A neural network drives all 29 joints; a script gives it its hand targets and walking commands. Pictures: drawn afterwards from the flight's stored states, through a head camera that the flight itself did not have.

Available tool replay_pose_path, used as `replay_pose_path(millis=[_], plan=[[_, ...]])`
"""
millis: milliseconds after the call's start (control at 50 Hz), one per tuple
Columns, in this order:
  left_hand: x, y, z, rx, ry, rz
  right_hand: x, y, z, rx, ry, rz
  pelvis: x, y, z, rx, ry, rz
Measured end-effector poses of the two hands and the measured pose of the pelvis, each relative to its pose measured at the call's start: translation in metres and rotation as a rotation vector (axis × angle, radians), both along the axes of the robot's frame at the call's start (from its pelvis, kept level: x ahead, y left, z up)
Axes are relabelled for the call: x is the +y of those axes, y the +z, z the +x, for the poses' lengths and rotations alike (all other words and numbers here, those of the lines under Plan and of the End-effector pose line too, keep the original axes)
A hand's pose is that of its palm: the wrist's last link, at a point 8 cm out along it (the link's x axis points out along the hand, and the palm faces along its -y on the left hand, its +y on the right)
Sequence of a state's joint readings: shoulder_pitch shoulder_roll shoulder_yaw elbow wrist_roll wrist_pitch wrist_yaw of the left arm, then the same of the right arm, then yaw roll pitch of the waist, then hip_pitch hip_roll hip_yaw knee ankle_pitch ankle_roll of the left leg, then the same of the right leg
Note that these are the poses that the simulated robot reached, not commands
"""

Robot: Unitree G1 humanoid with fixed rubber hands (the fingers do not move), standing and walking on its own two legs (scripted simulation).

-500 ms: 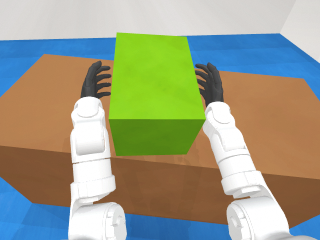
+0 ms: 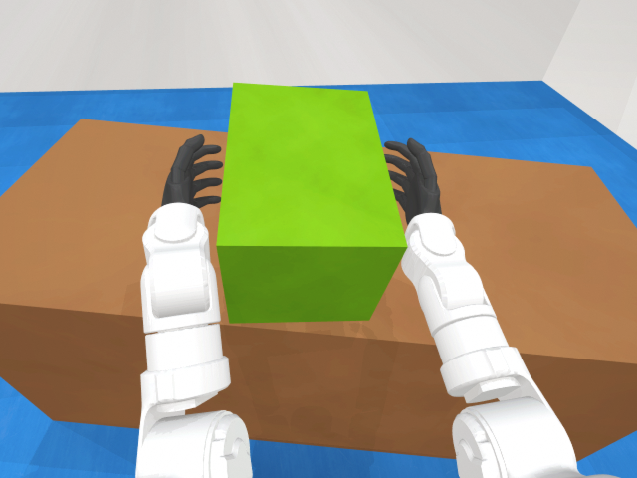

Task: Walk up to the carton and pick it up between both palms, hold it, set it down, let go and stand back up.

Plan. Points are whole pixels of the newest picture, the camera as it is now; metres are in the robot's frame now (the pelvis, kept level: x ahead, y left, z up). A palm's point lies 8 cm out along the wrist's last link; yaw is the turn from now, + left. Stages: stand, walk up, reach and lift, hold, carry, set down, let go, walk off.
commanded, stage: hold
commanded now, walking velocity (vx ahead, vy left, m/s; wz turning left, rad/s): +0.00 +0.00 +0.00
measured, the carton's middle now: (301, 201) +0.41 +0.01 +0.14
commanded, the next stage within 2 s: none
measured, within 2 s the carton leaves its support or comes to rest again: neither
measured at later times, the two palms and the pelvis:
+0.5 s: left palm (186, 205) +0.36 +0.15 +0.18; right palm (422, 203) +0.36 -0.13 +0.18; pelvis +0.00 +0.00 +0.00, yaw +0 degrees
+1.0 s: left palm (181, 206) +0.35 +0.15 +0.18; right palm (419, 201) +0.36 -0.13 +0.18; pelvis +0.00 -0.01 +0.00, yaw +0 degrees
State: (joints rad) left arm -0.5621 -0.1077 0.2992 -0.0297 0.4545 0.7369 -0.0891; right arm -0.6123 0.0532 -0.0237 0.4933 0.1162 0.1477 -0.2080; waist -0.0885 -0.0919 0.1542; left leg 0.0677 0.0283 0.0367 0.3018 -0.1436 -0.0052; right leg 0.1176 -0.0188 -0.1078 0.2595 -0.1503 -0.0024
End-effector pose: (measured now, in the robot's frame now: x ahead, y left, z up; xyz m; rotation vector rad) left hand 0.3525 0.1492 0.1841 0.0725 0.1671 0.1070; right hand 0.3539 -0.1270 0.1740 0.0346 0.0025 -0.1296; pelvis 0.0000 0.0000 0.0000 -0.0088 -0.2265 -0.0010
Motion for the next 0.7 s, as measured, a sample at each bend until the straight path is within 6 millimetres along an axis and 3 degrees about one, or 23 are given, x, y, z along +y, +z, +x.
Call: replay_pose_path(millis=[140,340,700], plan=[[0.003,-0.003,0.001,0.012,0.013,0.011,0.003,-0.007,0.004,0.011,0.011,0.012,0.002,0.001,-0.003,0.008,-0.002,0.001],[0.002,-0.003,0.004,-0.011,0.012,-0.017,0.002,0.003,0.007,-0.011,0.009,-0.037,-0.004,0.001,0.001,0.014,0.006,0.001],[-0.003,0.000,-0.001,-0.010,0.006,0.005,-0.003,0.000,0.001,-0.013,0.005,0.019,-0.002,0.000,0.002,0.002,0.004,-0.001]])
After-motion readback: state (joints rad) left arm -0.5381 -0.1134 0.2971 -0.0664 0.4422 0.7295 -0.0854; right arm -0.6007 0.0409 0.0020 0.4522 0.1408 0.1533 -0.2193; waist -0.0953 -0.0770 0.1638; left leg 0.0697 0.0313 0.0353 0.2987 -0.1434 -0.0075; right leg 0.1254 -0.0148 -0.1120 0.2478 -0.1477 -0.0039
